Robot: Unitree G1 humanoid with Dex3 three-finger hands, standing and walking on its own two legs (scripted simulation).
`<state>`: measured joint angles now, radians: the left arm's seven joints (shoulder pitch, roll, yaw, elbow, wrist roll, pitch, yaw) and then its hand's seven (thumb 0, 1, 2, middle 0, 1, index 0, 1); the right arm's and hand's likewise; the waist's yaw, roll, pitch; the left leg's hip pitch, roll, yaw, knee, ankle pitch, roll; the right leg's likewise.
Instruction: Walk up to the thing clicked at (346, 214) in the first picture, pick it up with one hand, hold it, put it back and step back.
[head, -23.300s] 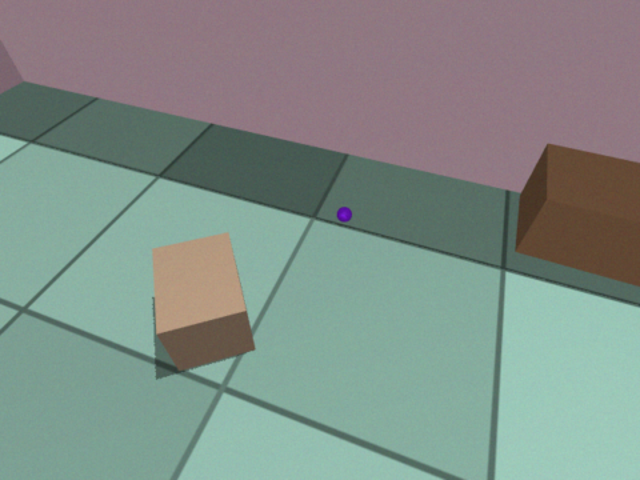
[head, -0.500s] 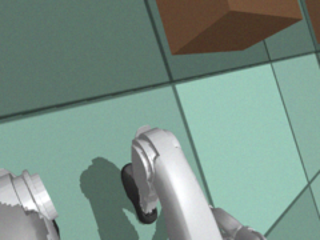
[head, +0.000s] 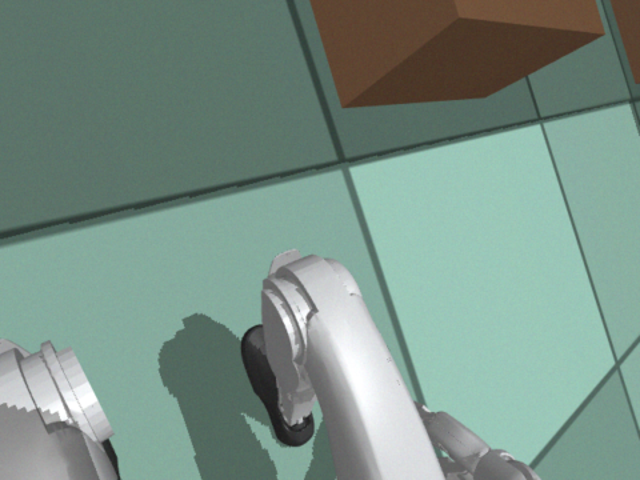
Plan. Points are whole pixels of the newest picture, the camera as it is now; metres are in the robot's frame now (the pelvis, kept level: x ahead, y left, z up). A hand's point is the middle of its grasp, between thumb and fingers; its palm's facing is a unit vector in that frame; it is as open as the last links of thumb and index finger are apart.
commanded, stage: close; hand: left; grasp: from above
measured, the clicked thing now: out of the picture +0.44 +0.36 -0.27
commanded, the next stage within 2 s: settle in 0.14 s
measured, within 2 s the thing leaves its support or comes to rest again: leaves its support in 0.56 s
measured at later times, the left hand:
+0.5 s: hand out of the picture +0.43 +0.35 -0.25, palm faces -0.42 -0.20 -0.89, open 8.1 cm
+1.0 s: hand out of the picture +0.42 +0.36 -0.16, palm faces -0.42 -0.16 -0.90, open 8.1 cm
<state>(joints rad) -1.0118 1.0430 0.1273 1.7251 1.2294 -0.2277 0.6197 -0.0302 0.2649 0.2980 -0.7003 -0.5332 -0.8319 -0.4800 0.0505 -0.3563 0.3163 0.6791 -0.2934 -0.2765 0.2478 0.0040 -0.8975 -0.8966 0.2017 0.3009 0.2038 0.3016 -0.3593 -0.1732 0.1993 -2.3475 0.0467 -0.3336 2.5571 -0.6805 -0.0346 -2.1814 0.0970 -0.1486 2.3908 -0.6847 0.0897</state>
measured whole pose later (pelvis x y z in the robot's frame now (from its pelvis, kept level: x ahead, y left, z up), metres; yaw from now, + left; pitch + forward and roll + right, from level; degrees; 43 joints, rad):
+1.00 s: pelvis +0.00 +0.00 +0.02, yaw +4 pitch +31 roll -12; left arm -0.91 0.82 0.08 1.39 1.17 -0.14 0.36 -0.03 0.19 0.37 -0.77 -0.48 -0.90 -0.44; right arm 0.10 -0.31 0.16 0.68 -0.17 -0.15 0.24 0.00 -0.91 -0.90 0.20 0.30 0.20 0.30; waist -0.25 -0.03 0.01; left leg -2.37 0.04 -0.25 2.46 -0.66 -0.03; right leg -2.21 0.05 -0.10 2.35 -0.70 0.07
